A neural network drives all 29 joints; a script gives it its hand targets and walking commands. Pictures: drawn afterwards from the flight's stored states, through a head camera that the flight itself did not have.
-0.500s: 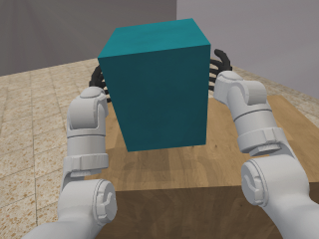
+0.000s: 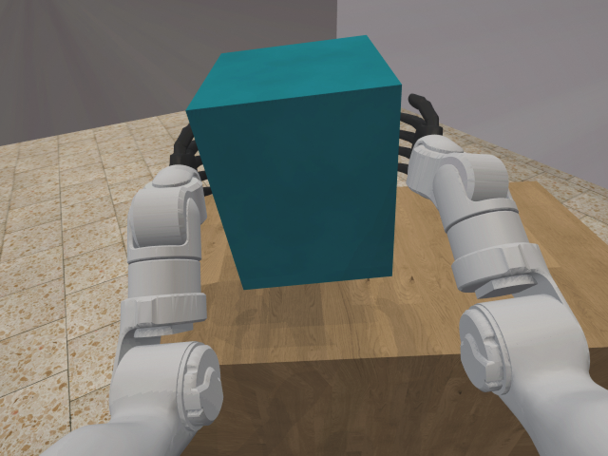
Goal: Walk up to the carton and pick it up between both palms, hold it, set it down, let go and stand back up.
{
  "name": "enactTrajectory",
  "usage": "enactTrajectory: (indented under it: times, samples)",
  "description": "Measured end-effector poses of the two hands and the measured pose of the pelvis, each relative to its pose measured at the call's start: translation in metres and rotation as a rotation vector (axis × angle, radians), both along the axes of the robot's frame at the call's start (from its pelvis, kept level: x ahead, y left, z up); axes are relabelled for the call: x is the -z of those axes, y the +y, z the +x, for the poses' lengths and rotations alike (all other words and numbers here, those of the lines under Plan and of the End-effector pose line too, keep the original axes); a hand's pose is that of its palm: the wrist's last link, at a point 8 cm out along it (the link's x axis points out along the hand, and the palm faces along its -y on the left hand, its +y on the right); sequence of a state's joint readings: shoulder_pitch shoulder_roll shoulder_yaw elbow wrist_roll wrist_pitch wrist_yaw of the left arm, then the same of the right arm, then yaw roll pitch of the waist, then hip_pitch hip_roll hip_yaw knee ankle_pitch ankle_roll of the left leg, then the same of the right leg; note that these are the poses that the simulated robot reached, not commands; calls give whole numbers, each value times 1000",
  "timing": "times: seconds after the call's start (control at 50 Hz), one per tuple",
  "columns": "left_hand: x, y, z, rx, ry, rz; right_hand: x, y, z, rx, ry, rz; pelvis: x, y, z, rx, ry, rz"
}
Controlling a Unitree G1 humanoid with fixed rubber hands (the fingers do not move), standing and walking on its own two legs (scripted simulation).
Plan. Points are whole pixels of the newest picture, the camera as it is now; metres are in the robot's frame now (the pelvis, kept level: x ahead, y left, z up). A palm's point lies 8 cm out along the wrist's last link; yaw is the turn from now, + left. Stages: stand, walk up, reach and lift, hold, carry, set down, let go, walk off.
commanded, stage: hold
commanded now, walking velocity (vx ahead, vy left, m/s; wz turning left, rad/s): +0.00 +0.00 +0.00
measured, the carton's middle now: (305, 162) +0.42 +0.01 +0.25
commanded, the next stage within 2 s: set down in 0.26 s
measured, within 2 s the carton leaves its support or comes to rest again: neither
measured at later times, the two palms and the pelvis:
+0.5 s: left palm (184, 178) +0.36 +0.15 +0.27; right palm (423, 146) +0.37 -0.13 +0.29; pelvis +0.00 +0.00 +0.00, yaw +0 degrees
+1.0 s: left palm (198, 195) +0.39 +0.15 +0.23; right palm (410, 190) +0.40 -0.14 +0.21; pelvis +0.00 +0.00 +0.00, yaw +0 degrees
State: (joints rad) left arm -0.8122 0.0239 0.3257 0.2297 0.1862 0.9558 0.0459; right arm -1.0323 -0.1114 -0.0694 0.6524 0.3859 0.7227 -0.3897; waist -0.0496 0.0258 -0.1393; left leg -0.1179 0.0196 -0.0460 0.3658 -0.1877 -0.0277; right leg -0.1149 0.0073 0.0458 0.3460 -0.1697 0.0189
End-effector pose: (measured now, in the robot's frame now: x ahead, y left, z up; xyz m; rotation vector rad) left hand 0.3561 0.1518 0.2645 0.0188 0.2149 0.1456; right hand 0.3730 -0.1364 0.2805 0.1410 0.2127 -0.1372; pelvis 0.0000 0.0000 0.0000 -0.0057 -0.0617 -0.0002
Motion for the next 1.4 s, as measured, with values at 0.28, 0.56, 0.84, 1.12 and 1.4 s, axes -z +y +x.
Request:
enactTrajectory:
  times: [0.28,0.56,0.84,1.12,1.4]
  samples:
    - [0,0,0,0,0,0,0,0,0,0,0,0,0,0,0,0,0,0]
    - [-4,5,6,10,-83,-27,-13,6,0,12,-82,-69,0,0,-2,0,-14,0]
    - [36,9,28,-9,-39,7,49,9,24,-9,-44,-130,1,-1,-4,-5,-62,0]
    - [44,-4,26,-7,-37,69,73,-4,22,-5,-46,-73,1,-5,-2,-4,-63,-1]
    - [56,7,14,-52,-21,55,77,8,23,-52,-39,-81,1,-6,-7,-4,-66,-2]
